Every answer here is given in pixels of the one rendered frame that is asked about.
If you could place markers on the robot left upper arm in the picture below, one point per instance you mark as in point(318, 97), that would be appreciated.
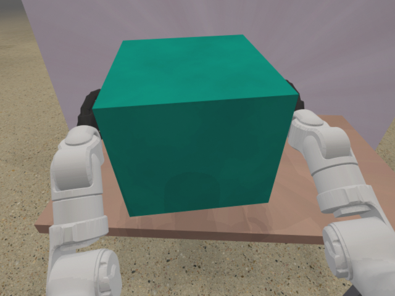
point(89, 273)

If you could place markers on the carton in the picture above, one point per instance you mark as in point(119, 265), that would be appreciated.
point(193, 123)

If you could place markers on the table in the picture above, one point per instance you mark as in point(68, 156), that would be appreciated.
point(292, 214)

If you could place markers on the robot right upper arm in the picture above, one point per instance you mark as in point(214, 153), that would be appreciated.
point(363, 252)

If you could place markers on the robot left hand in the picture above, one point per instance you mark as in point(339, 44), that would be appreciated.
point(86, 116)

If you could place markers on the robot left forearm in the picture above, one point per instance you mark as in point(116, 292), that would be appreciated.
point(76, 185)

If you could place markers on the robot right forearm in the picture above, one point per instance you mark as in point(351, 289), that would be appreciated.
point(340, 185)

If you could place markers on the robot right hand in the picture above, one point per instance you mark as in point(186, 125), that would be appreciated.
point(300, 103)

